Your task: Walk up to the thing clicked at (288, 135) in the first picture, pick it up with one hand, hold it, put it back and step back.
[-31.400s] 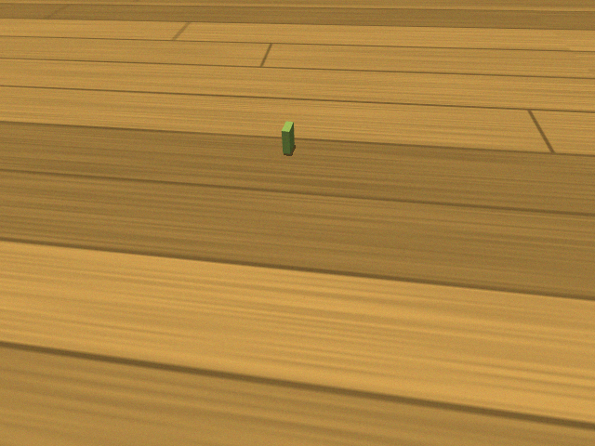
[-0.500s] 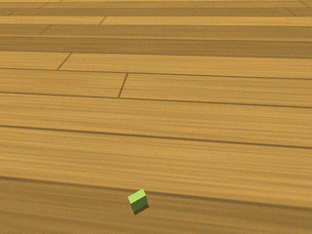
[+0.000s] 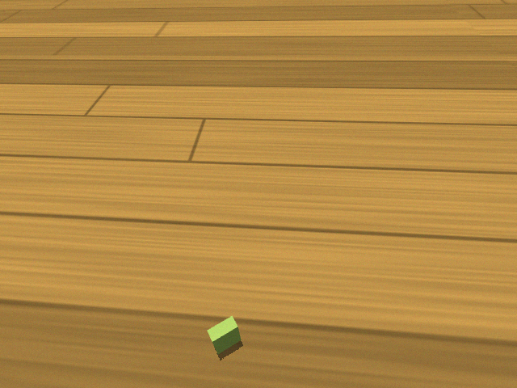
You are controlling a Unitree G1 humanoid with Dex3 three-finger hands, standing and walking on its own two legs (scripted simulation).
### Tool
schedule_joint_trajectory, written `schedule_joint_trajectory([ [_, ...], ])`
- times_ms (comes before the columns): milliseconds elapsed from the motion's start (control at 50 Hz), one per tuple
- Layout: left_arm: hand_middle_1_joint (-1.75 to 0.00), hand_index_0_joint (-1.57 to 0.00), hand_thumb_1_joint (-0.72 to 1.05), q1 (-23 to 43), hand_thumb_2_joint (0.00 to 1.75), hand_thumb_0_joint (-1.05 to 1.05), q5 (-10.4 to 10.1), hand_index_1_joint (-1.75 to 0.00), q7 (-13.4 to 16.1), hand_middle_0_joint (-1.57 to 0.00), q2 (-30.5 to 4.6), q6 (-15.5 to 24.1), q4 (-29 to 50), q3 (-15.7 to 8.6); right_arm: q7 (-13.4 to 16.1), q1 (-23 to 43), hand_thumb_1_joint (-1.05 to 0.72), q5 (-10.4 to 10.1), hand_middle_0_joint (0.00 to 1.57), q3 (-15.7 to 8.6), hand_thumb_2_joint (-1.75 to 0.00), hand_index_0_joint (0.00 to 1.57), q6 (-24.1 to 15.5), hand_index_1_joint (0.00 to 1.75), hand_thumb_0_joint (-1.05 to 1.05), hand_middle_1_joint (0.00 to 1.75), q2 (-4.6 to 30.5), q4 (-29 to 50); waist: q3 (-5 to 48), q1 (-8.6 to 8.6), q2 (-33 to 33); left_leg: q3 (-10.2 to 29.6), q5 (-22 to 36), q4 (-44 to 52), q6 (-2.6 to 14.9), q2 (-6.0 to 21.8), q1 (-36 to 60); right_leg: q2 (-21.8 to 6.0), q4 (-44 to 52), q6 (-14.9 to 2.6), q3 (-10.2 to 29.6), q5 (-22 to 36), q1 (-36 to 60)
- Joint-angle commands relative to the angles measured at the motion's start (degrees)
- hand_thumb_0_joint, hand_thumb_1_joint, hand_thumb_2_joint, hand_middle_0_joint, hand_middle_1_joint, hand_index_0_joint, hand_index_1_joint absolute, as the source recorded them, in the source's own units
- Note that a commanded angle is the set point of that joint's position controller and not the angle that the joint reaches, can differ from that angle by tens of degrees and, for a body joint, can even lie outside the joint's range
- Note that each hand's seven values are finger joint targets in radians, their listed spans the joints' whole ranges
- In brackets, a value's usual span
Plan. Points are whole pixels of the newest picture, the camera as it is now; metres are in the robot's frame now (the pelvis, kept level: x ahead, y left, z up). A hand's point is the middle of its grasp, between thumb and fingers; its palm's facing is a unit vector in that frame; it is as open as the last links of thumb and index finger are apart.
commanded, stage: stand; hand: left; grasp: from the side
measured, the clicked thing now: (224, 335) +0.42 +0.17 -0.71
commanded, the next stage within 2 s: step back in 0.56 s
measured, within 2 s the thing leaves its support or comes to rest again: neither
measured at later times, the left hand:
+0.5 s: hand out of the picture +0.08 +0.24 -0.16, palm faces -0.02 -0.94 -0.34, open 7.4 cm
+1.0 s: hand out of the picture +0.09 +0.31 -0.18, palm faces -0.05 -0.93 -0.36, open 7.4 cm
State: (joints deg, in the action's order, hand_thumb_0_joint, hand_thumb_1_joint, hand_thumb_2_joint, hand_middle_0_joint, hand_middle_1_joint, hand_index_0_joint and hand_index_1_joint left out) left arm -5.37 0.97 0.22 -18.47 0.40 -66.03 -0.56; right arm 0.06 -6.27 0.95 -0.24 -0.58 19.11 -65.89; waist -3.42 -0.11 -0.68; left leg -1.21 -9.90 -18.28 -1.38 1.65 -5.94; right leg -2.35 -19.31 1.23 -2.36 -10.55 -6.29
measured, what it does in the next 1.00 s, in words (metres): lifts its right foot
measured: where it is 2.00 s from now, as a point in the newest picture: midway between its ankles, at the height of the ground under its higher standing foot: outside the picture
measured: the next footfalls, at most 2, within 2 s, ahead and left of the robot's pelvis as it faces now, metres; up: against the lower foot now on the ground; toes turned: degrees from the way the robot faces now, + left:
right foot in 1.26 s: -0.11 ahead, -0.09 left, +0.00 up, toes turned -2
left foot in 1.56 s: -0.18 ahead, +0.16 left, +0.00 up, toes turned -4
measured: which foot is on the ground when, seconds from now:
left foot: down 0.00-1.00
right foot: down 0.00-0.84, up 0.86-1.00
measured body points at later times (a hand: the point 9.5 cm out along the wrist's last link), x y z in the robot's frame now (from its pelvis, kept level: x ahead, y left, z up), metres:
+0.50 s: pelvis +0.01 +0.00 +0.00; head +0.01 -0.01 +0.45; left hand +0.09 +0.29 -0.13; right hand +0.08 -0.30 -0.14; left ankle +0.00 +0.13 -0.75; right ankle +0.00 -0.13 -0.75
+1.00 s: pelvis -0.06 +0.05 -0.02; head +0.02 +0.07 +0.42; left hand +0.09 +0.35 -0.16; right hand -0.01 -0.27 -0.13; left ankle -0.05 +0.13 -0.75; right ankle -0.08 -0.10 -0.67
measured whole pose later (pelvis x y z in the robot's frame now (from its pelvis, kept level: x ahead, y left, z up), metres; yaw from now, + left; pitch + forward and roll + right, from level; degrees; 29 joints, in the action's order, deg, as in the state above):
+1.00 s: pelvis -0.06 +0.05 -0.02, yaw -1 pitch -1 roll -1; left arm -0.9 0.4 1.9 -23.4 -3.8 -51.5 -3.7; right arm 0.2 -8.7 1.6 -2.6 1.8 20.4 -54.6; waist -11.6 -1.4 2.9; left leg -0.5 -17.0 -34.8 3.2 -1.1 -16.8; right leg 6.4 -64.5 -0.8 8.8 -29.9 -27.4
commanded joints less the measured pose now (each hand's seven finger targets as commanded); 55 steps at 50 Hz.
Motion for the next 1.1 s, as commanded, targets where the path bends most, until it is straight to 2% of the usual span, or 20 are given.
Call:
schedule_joint_trajectory([
  [0,-0.30,-0.20,0.90,1.57,0.90,0.00,-0.29,-0.30,0.75,-0.20,-11.67,1.33,2.80,-1.92,0.96,1.56,-0.90,0.02,0.20,-2.25,-0.90,0.20,-0.98,0.30,0.00,0.30,11.50,2.51,5.25,0.19,0.83,4.68,9.80,2.45,1.42,5.94,1.44,-5.63,2.66,-1.63,5.25,9.92,1.19],
  [140,-0.30,-0.20,0.90,2.07,0.90,0.00,-0.26,-0.30,0.77,-0.20,-12.20,1.47,2.90,-2.03,0.77,1.84,-0.90,0.07,0.20,-2.15,-0.90,0.20,-0.75,0.30,0.00,0.30,11.31,2.69,4.62,0.09,1.25,4.57,7.94,3.05,1.44,5.84,0.37,-5.73,3.44,-1.54,5.27,9.36,1.67],
  [200,-0.30,-0.20,0.90,1.84,0.90,0.00,-0.25,-0.30,0.80,-0.20,-11.95,1.51,3.17,-2.02,0.83,2.48,-0.90,-0.04,0.20,-2.31,-0.90,0.20,-0.96,0.30,0.00,0.30,11.68,3.05,5.83,0.21,-0.08,4.41,12.01,2.33,1.45,6.20,1.65,-5.76,2.66,-1.72,4.90,12.92,2.17],
  [380,-0.30,-0.20,0.90,1.94,0.90,0.00,-0.24,-0.30,0.81,-0.20,-12.45,1.54,3.53,-2.14,0.82,2.54,-0.90,-0.08,0.20,-2.34,-0.90,0.20,-0.85,0.30,0.00,0.30,11.88,3.16,6.44,-0.01,0.55,3.93,11.49,2.00,1.66,6.42,2.68,-5.91,2.72,-1.87,5.34,13.77,2.40],
  [520,-0.30,-0.20,0.90,1.71,0.90,0.00,-0.23,-0.30,0.67,-0.20,-12.51,1.42,3.54,-2.07,0.69,2.43,-0.90,-0.09,0.20,-2.33,-0.90,0.20,-0.76,0.30,0.00,0.30,12.01,3.18,4.57,-0.02,0.47,4.27,7.67,3.13,1.61,6.38,1.64,-5.52,3.71,-1.86,5.38,8.38,1.11],
  [540,-0.30,-0.20,0.90,1.38,0.90,0.00,-1.47,-0.30,0.74,-0.20,-17.25,0.79,5.02,-4.90,0.35,4.46,-0.90,-0.48,0.20,-3.34,-0.90,0.20,0.24,0.30,0.00,0.30,14.88,4.78,-1.91,0.46,1.47,4.73,13.85,-3.45,3.13,4.80,-3.41,-4.97,-0.52,-2.44,6.92,17.87,-3.86],
  [620,-0.30,-0.20,0.90,1.12,0.90,0.00,-1.41,-0.30,1.02,-0.20,-17.69,0.06,9.04,-5.90,0.22,0.86,-0.90,-1.21,0.20,-3.96,-0.90,0.20,1.35,0.30,0.00,0.30,13.11,7.40,6.82,-0.39,4.80,1.71,11.22,-14.30,3.17,1.23,-3.00,-9.22,-2.39,-8.09,10.19,22.78,-2.58],
  [660,-0.30,-0.20,0.90,3.47,0.90,0.00,-0.69,-0.30,1.09,-0.20,-18.31,-0.44,11.46,-6.19,0.01,-0.07,-0.90,-1.02,0.20,-4.44,-0.90,0.20,2.05,0.30,0.00,0.30,12.61,8.51,8.16,-0.64,7.92,0.76,0.64,-20.74,3.04,-1.56,-4.33,-12.77,-2.29,-11.56,12.82,22.04,-4.65],
  [700,-0.30,-0.20,0.90,6.46,0.90,0.00,0.31,-0.30,1.14,-0.20,-19.27,-0.93,14.31,-6.45,-0.42,-2.72,-0.90,-0.63,0.20,-5.11,-0.90,0.20,2.98,0.30,0.00,0.30,12.51,9.68,7.01,-1.42,12.85,2.12,-16.58,-29.78,4.05,-3.39,-5.10,-16.86,-2.62,-14.98,15.05,19.54,-10.68],
  [720,-0.30,-0.20,0.90,7.38,0.90,0.00,0.60,-0.30,1.13,-0.20,-19.06,-1.08,15.20,-6.44,-0.58,-3.96,-0.90,-0.67,0.20,-5.18,-0.90,0.20,3.21,0.30,0.00,0.30,12.17,10.15,6.18,-2.03,12.98,3.34,-19.03,-30.67,4.32,-2.99,-5.87,-16.77,-3.95,-15.24,14.23,18.83,-12.14],
  [760,-0.30,-0.20,0.90,8.77,0.90,0.00,0.51,-0.30,1.23,-0.20,-17.62,-1.44,16.83,-5.87,-0.69,-6.13,-0.90,-0.82,0.20,-5.36,-0.90,0.20,2.80,0.30,0.00,0.30,12.53,10.74,6.27,-3.05,11.56,2.77,-11.83,-23.80,4.33,-2.41,-6.61,-13.40,-9.37,-12.17,10.79,18.83,-10.73],
  [780,-0.30,-0.20,0.90,8.23,0.90,0.00,0.30,-0.30,1.20,-0.20,-16.79,-1.86,17.10,-5.58,-0.51,-6.77,-0.90,-0.52,0.20,-5.50,-0.90,0.20,2.29,0.30,0.00,0.30,12.95,10.72,6.12,-3.03,8.50,2.70,0.42,-14.54,4.10,-1.05,-6.74,-10.01,-13.74,-9.26,8.42,15.35,-9.16],
  [800,-0.30,-0.20,0.90,7.03,0.90,0.00,-0.36,-0.30,1.18,-0.20,-14.45,-2.46,17.73,-5.10,-0.19,-5.83,-0.90,0.33,0.20,-6.17,-0.90,0.20,1.80,0.30,0.00,0.30,15.93,11.29,5.23,-2.43,-1.80,11.42,15.04,-6.30,5.48,5.90,-7.14,-2.86,-22.81,-5.79,5.07,6.59,-11.45],
  [820,-0.30,-0.20,0.90,5.39,0.90,0.00,-0.86,-0.30,1.41,-0.20,-11.73,-2.92,18.29,-4.74,0.00,-5.01,-0.90,1.15,0.20,-6.99,-0.90,0.20,1.21,0.30,0.00,0.30,19.74,12.16,4.37,-1.39,-11.12,23.61,28.43,-2.44,9.36,14.06,-1.76,7.03,-31.89,-3.55,5.07,-17.45,-20.65],
  [840,-0.30,-0.20,0.90,4.21,0.90,0.00,-0.58,-0.30,2.02,-0.20,-12.54,-3.21,18.20,-5.14,0.27,-5.69,-0.90,0.93,0.20,-7.39,-0.90,0.20,0.81,0.30,0.00,0.30,21.62,13.04,6.39,-1.82,-8.21,24.60,38.75,-5.47,13.01,17.31,-1.22,8.11,-39.28,-3.23,11.06,-26.54,-20.74],
  [860,-0.30,-0.20,0.90,4.11,0.90,0.00,-0.44,-0.30,2.50,-0.20,-12.68,-3.38,17.81,-5.04,0.50,-4.65,-0.90,0.96,0.20,-7.41,-0.90,0.20,0.83,0.30,0.00,0.30,21.69,14.12,7.41,-2.33,-9.59,26.63,38.08,-4.75,12.59,18.05,-1.88,8.94,-43.64,-3.12,14.82,-27.82,-21.07],
  [880,-0.30,-0.20,0.90,4.22,0.90,0.00,-0.55,-0.30,2.76,-0.20,-13.10,-3.54,17.34,-5.18,1.02,-1.89,-0.90,0.78,0.20,-7.14,-0.90,0.20,0.86,0.30,0.00,0.30,19.95,14.89,6.79,-1.40,-8.18,23.40,34.14,-5.04,12.78,16.59,-2.83,8.52,-47.26,-3.42,16.09,-25.10,-20.99],
  [920,-0.30,-0.20,0.90,-0.62,0.90,0.00,-1.08,-0.30,2.48,-0.20,-14.03,-3.50,16.47,-5.05,1.80,2.20,-0.90,1.05,0.20,-6.36,-0.90,0.20,0.60,0.30,0.00,0.30,16.79,16.86,6.95,1.74,-7.80,15.52,33.93,-8.69,11.94,11.82,0.70,8.14,-50.73,-2.59,14.83,-19.33,-24.03],
  [980,-0.30,-0.20,0.90,-0.83,0.90,0.00,-0.24,-0.30,2.00,-0.20,-14.19,-3.11,17.78,-5.74,2.24,-1.64,-0.90,0.69,0.20,-6.55,-0.90,0.20,0.52,0.30,0.00,0.30,15.49,17.71,7.79,-0.11,-5.92,15.80,33.78,-9.94,14.84,12.94,5.04,7.25,-49.71,-0.57,13.05,-19.27,-23.68],
  [1080,-0.30,-0.20,0.90,0.14,0.90,0.00,-0.23,-0.30,1.47,-0.20,-13.40,-2.56,20.74,-6.17,2.34,-5.42,-0.90,0.39,0.20,-6.78,-0.90,0.20,0.67,0.30,0.00,0.30,16.29,18.39,7.17,-2.62,-6.45,15.24,31.43,-11.15,15.87,13.53,7.59,5.64,-36.74,0.16,10.14,-19.33,-22.10],
])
